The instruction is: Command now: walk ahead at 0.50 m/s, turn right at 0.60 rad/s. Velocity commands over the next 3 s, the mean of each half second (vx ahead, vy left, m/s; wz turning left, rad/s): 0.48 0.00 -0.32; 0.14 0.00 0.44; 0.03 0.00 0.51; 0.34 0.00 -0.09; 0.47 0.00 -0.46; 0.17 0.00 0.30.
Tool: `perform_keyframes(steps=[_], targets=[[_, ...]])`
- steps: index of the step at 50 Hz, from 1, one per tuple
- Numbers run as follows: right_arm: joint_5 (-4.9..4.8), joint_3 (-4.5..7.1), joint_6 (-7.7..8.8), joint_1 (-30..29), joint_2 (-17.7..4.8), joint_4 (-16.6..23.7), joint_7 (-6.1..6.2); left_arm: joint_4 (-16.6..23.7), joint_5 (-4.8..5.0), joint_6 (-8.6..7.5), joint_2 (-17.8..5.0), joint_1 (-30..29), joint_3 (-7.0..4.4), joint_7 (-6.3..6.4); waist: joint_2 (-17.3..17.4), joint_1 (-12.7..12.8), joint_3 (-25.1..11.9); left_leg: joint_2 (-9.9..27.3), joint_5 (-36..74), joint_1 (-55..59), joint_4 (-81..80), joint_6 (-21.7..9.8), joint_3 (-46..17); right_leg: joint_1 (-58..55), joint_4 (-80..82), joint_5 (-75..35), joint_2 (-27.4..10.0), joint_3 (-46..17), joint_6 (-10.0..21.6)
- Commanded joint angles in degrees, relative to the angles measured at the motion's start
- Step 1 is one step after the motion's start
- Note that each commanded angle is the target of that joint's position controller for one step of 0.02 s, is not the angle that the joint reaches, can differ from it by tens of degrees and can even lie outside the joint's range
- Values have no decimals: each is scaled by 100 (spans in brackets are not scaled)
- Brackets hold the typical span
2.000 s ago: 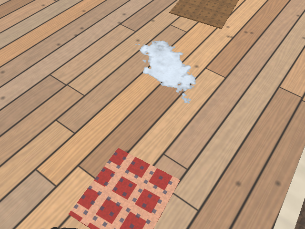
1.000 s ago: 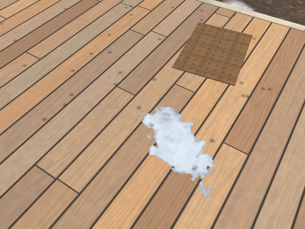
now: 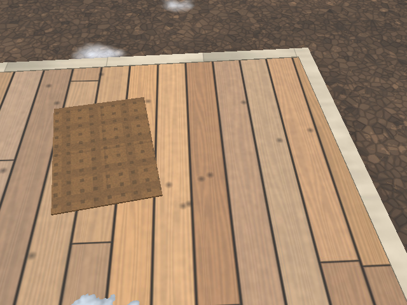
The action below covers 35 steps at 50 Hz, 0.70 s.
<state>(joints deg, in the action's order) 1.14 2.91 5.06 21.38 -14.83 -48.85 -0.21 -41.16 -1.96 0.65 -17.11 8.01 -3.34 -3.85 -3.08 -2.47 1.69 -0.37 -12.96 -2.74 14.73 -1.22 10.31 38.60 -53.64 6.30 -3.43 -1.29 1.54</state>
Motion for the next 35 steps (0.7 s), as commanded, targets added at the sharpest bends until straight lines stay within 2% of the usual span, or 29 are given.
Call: perform_keyframes(steps=[1, 4, 5, 6, 7, 8, 9, 10, 11, 12, 13, 14, 15, 16, 18, 20, 22, 24, 26, 28, 30, 32, 33, 34, 35], targets=[[-9, 163, 91, -206, -757, 329, 16, 534, 8, -80, -64, -576, 58, -89, 806, 58, 207, 1423, 1573, -242, -658, -651, -349, -231, 878, -485, -75, 272, 53], [-5, 208, 16, 43, -904, 211, 54, 680, -29, -78, -116, -923, 62, -118, 811, -52, 298, 1572, 1950, 175, -450, -548, -125, -441, 1472, -65, 26, 585, 241], [-3, 220, -29, 120, -958, 165, 68, 715, -52, -77, -148, -964, 51, -108, 823, -59, 291, 1620, 2343, 373, -257, -512, -44, -514, 1616, 200, 111, 680, 331], [2, 232, -73, 157, -1035, 129, 83, 719, -75, -75, -182, -912, 31, -84, 857, -16, 219, 1641, 3176, 544, 92, -468, 80, -716, 1743, 527, 264, 791, 439], [6, 249, -121, 190, -1134, 98, 98, 676, -97, -82, -234, -705, -3, -46, 914, 93, 38, 1654, 4203, 674, 653, -431, 202, -1066, 1837, 874, 486, 906, 563], [-2, 255, -177, 203, -1205, 85, 107, 534, -115, -120, -319, -172, -63, 4, 884, 337, -299, 1629, 4879, 674, 1573, -406, 310, -1684, 2032, 1047, 745, 951, 714], [-18, 229, -220, 151, -1182, 138, 109, 196, -155, -180, -463, 841, -164, 81, 606, 788, -885, 1476, 4513, 149, 2948, -268, 475, -2987, 2449, 817, 928, 867, 895], [-54, 118, -208, 289, -805, 416, 68, 69, -196, -188, -1062, 1571, -349, 180, -237, 995, -1636, 1215, 2305, -1585, 4812, -16, 491, -4799, 2692, 1898, -348, -958, 1330], [9, 82, -161, 27, -543, 849, -17, 205, 46, -143, -1607, 1372, -472, 229, -1251, 729, -2025, 51, -1828, -3602, 6467, 302, -172, -5753, 3579, 1585, -1643, -4060, 1980], [44, 126, -143, -517, -873, 899, -27, 188, 96, -96, -1386, 1503, -430, 290, -291, 1006, -1672, 302, -1415, -4162, 6667, 232, -987, -5597, 3723, 536, -1643, -3554, 1924], [-63, 51, -94, -540, -671, 832, -45, 57, 100, -126, -989, 1264, -319, 355, -19, 772, -1029, 581, -871, -4099, 6380, 151, -1013, -4925, 3606, -359, -1516, -2548, 1788], [-81, 12, -75, -368, -582, 680, -43, 0, 94, -182, -620, 1036, -200, 376, 234, 485, -594, 776, -656, -3648, 5744, 105, -1029, -4109, 3679, -1150, -1214, -1901, 1490], [7, 9, -148, -272, -556, 600, -57, -47, 106, -253, -431, 839, -116, 384, 235, 264, -411, 881, -616, -3251, 5353, 104, -1080, -3604, 3791, -1510, -958, -1453, 1277], [69, 0, -259, 6, -541, 437, -85, -41, 95, -320, -329, 681, -62, 374, 149, 118, -419, 882, -528, -2863, 5203, 111, -1082, -3290, 3948, -1618, -823, -1124, 1162], [62, 28, -392, 128, -529, 325, -154, -175, 109, -458, -384, 810, -60, 342, 82, 57, -383, 773, -297, -2734, 5070, 95, -1049, -3109, 4192, -1806, -734, -809, 1114], [15, 39, -432, -175, -472, 351, -196, -307, 99, -521, -471, 958, -83, 330, 76, 129, -121, 731, 123, -3109, 4808, 74, -1132, -3127, 4467, -1545, -701, -535, 1012], [-2, 54, -430, -502, -436, 400, -182, -425, 92, -550, -401, 1092, -43, 351, 125, 215, 155, 556, 440, -3414, 4444, 92, -1268, -3244, 4443, -2594, -693, -149, 855], [-1, 38, -398, -622, -356, 418, -165, -475, 105, -568, -336, 1008, 2, 383, 37, 169, 172, 389, 804, -3288, 3866, 86, -1200, -3291, 4302, -3493, -597, 326, 671], [12, -15, -374, -876, -245, 463, -177, -504, 130, -571, -279, 921, 44, 431, -77, 230, 161, 303, 1233, -2997, 3165, 47, -904, -3315, 4198, -3754, -500, 677, 537], [44, -63, -366, -1223, -173, 574, -203, -615, 152, -549, -283, 1100, 59, 506, -84, 402, 141, 205, 1462, -2860, 2588, -11, -614, -3586, 4005, -3990, -522, 812, 490], [80, -69, -358, -1181, -186, 604, -214, -723, 144, -496, -367, 1237, 41, 580, -141, 421, 40, 34, 1195, -2710, 2254, -125, -447, -3984, 3567, -4538, -620, 846, 436], [111, -17, -344, -699, -330, 509, -195, -741, 133, -437, -517, 1155, -12, 654, -263, 233, -172, -244, 589, -2269, 2100, -329, -320, -4180, 2753, -5438, -720, 855, 380], [116, 31, -317, -293, -438, 411, -168, -717, 121, -400, -587, 1060, -43, 677, -267, 71, -349, -365, 429, -1890, 1893, -464, -346, -4154, 2087, -5507, -733, 855, 360], [152, 92, -252, 255, -537, 277, -133, -662, 139, -369, -638, 885, -62, 676, -124, -238, -591, -386, 914, -1251, 1267, -624, -484, -3930, 1061, -4818, -615, 943, 295], [180, 212, -190, 732, -930, 232, -70, -497, 189, -387, -633, 745, -61, 657, 413, -550, -975, 365, 3236, -189, 1038, -1014, -1407, -2999, -689, -2706, -139, 1105, 125]])
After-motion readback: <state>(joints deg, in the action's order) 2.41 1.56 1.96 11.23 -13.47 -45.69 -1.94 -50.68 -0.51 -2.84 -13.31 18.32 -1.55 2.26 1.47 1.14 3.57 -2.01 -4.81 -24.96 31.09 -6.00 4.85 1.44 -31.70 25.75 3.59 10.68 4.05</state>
